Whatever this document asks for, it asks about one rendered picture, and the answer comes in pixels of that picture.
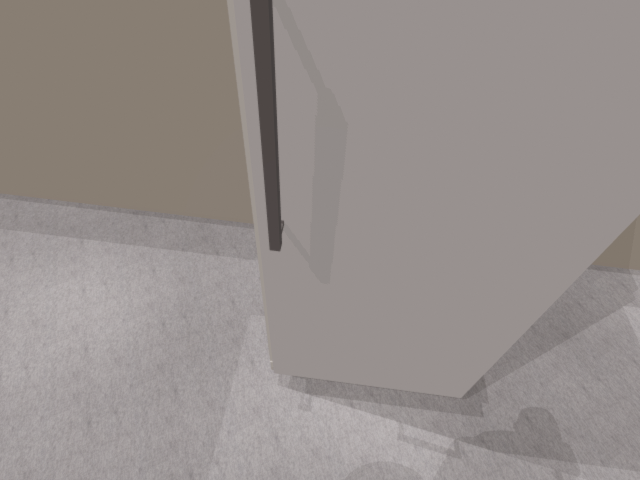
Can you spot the handle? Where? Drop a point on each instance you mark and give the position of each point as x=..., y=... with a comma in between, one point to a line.
x=263, y=43

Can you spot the fridge door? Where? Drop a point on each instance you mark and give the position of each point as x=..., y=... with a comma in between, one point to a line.
x=448, y=169

